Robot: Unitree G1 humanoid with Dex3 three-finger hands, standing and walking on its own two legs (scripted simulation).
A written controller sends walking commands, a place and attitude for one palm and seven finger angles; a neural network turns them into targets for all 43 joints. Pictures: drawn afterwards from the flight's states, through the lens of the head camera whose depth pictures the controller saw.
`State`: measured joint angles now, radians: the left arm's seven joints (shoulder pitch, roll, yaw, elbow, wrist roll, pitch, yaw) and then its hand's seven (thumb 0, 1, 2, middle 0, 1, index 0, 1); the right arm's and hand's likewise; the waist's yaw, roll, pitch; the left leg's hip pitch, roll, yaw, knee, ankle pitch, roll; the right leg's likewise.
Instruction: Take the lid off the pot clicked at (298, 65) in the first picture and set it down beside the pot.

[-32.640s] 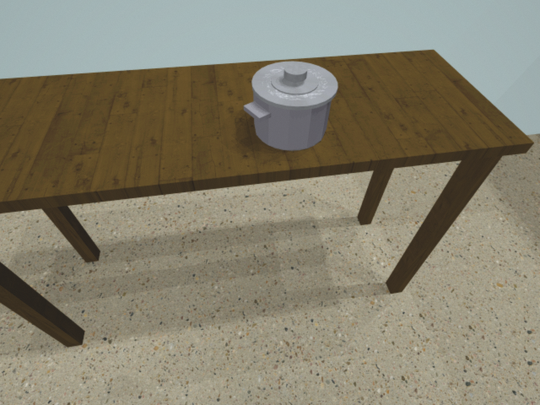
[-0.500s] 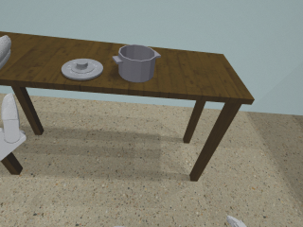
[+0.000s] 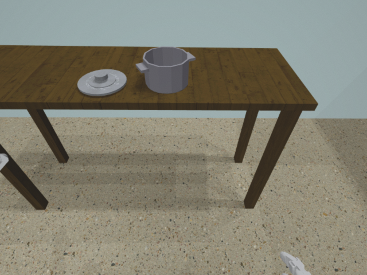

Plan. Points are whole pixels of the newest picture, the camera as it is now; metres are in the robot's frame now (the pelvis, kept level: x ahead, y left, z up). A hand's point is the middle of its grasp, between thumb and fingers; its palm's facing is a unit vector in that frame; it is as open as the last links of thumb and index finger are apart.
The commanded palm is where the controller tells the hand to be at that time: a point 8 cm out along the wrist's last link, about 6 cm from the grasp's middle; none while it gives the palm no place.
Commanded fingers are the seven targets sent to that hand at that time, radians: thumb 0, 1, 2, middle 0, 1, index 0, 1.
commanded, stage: stop stepping back and stand still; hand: left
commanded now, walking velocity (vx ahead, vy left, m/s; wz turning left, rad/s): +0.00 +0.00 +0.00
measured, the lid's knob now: (101, 75) +0.73 +0.34 +0.07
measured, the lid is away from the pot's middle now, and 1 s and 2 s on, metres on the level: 0.24 0.24 0.24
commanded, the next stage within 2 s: let the arm hang, fingers relaxed in 0.88 s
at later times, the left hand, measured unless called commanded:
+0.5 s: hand out of the picture +0.05 +0.20 -0.17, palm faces +0.11 -0.96 -0.26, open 7.0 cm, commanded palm none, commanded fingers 0.00 0.90 0.90 -0.20 -0.30 -0.20 -0.30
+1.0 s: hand out of the picture +0.11 +0.17 -0.16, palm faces +0.10 -0.97 -0.22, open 7.3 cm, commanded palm none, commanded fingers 0.00 0.90 0.90 -0.20 -0.30 -0.20 -0.30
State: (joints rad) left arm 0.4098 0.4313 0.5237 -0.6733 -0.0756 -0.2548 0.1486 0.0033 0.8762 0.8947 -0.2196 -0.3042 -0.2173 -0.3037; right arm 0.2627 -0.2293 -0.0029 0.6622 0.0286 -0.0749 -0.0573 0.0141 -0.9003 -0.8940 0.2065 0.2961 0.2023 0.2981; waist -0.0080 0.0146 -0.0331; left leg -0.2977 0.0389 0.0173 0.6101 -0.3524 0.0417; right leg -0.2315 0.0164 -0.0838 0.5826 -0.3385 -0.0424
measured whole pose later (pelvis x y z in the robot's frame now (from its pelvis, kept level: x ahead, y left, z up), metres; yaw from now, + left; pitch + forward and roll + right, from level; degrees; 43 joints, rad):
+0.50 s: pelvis +0.05 -0.01 +0.00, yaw +5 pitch +2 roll +0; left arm 0.26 0.23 0.05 1.02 0.00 0.02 0.02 -0.04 0.97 0.89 -0.21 -0.30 -0.20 -0.30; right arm 0.33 -0.14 -0.03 0.98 -0.01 0.02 -0.04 0.01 -0.91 -0.89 0.20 0.30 0.20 0.30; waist -0.01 -0.01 0.09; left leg -0.27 0.01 0.03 0.57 -0.33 0.00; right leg -0.24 0.04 0.00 0.58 -0.37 -0.03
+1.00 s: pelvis +0.07 -0.01 +0.01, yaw +4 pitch +0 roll +0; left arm 0.20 0.15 0.03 1.08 0.00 -0.01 0.04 0.00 0.93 0.89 -0.20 -0.30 -0.20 -0.30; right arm 0.28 -0.14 -0.04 1.07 0.00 0.01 -0.05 0.01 -0.92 -0.89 0.20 0.30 0.20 0.30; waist -0.03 0.02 0.03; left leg -0.15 0.02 0.04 0.48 -0.32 0.00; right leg -0.12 0.05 0.02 0.45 -0.33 -0.04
